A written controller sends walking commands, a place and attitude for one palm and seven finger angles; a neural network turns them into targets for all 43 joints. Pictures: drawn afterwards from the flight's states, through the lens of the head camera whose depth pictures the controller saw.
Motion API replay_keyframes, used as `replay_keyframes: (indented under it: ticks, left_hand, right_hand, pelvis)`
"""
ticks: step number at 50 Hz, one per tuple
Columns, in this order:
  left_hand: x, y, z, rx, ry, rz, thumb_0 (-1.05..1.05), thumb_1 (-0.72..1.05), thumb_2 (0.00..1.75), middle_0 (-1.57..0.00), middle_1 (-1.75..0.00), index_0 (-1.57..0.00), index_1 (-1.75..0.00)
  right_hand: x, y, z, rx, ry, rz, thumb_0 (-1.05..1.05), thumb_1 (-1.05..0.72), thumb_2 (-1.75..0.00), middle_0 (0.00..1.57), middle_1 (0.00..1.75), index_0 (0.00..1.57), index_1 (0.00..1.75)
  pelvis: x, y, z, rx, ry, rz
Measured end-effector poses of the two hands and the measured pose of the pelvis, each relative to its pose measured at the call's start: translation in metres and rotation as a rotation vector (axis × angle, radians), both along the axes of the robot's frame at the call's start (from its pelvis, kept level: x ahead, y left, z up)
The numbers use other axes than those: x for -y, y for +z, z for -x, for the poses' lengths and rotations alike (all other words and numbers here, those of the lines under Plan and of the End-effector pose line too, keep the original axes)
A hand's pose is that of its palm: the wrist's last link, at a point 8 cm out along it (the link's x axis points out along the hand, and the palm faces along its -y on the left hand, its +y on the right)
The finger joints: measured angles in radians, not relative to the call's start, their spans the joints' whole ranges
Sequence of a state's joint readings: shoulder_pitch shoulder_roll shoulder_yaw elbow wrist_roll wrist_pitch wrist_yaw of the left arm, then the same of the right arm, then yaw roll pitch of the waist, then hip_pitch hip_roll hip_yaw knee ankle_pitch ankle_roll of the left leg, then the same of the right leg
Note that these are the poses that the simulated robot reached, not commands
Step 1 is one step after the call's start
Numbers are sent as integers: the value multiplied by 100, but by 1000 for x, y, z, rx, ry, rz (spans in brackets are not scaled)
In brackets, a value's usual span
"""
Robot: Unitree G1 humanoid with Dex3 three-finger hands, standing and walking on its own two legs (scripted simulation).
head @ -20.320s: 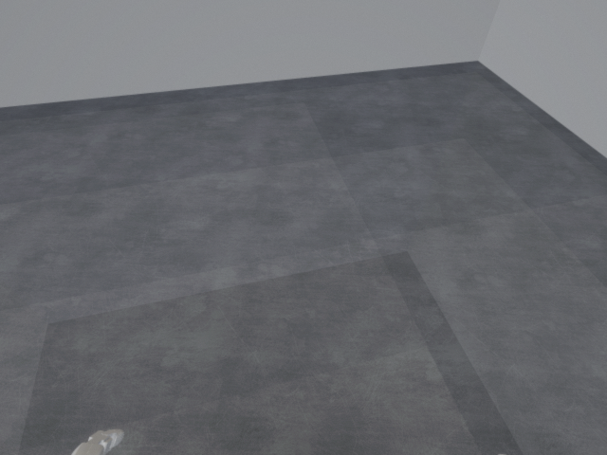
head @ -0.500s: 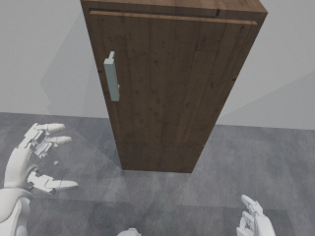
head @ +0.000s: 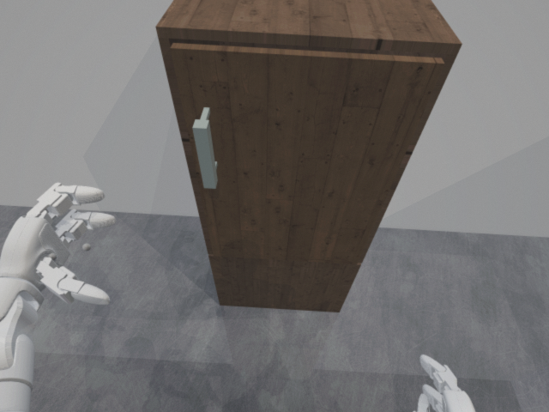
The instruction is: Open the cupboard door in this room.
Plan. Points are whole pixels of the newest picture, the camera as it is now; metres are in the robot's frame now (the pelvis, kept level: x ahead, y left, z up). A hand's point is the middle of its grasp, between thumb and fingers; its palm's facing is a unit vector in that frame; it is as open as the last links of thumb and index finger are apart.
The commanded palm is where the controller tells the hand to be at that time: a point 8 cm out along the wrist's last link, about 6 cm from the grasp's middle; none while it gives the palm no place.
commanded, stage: raise the hand with hooked fingers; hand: left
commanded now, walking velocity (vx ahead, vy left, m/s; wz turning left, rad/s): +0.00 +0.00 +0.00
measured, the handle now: (208, 149) +0.53 +0.16 +0.07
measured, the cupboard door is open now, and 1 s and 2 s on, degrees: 0 0 0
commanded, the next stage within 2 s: move the hooked fingers beside the handle in 0.42 s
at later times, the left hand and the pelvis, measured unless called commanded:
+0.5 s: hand (110, 248) +0.30 +0.25 +0.10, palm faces +0.04 -1.00 -0.03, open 14.0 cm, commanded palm +0.27 +0.29 +0.09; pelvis +0.00 -0.02 +0.00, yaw +0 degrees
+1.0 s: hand (134, 211) +0.37 +0.24 +0.09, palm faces +0.03 -1.00 -0.01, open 14.0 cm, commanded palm +0.34 +0.29 +0.09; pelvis +0.00 -0.03 +0.00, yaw -1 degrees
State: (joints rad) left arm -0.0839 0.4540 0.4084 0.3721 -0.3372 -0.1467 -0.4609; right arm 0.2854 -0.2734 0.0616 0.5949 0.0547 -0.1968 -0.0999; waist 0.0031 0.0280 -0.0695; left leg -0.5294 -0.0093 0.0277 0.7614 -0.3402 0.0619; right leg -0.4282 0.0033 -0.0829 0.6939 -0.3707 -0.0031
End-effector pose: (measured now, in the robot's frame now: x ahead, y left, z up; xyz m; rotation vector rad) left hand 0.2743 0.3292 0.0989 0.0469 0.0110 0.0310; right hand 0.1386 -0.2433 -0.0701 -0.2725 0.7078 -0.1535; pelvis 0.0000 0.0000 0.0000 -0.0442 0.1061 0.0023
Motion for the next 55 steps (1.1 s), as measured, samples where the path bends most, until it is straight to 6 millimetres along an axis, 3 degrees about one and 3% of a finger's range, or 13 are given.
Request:
replay_keyframes:
  ticks: [9, 19, 31, 44, 55]
  left_hand:
    - [15, -12, -2, -28, 2, 24, -1, -50, 30, -30, -120, -30, -119]
    - [26, 1, -1, 22, 16, -1, -1, -50, 30, -30, -120, -30, -120]
    - [36, -4, -2, -1, 19, 16, -1, -50, 30, -30, -120, -30, -120]
    - [43, -2, -56, 2, -13, 22, -1, -50, 30, -30, -120, -30, -120]
    - [33, -15, -82, -24, 4, 32, -1, -50, 30, -30, -120, -30, -120]
  right_hand:
    - [18, 1, 5, -12, -24, 8, 1, -90, -90, 20, 30, 20, 30]
    - [25, -3, 0, -9, -25, -12, 1, -91, -90, 20, 30, 20, 30]
    - [34, -6, -3, -6, -20, -20, 1, -91, -90, 20, 30, 20, 30]
    - [48, -16, 25, -102, -84, 2, 1, -91, -90, 20, 30, 20, 30]
    - [48, -23, 52, -220, -132, 15, 1, -91, -90, 20, 30, 20, 30]
  pelvis:
    - [8, 1, -3, -6, -10, -9]
    - [19, 2, -4, 0, -7, -15]
    - [30, 1, -1, -1, -6, -23]
    - [32, -2, 0, -30, -16, -23]
    - [24, -4, -7, -66, -31, -19]
